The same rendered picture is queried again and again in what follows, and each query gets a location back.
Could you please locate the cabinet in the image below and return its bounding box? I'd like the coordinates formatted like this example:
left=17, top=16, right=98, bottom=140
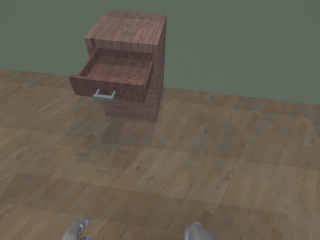
left=84, top=9, right=167, bottom=123

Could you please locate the drawer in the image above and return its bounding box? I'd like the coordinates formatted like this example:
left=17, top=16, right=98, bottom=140
left=68, top=47, right=154, bottom=103

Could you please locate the right robot thigh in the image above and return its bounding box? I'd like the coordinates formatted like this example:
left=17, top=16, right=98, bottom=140
left=184, top=224, right=217, bottom=240

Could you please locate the left robot hand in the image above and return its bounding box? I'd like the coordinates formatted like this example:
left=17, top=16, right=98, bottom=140
left=62, top=217, right=93, bottom=240

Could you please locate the handle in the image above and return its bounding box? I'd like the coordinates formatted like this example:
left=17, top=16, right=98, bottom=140
left=93, top=89, right=116, bottom=102

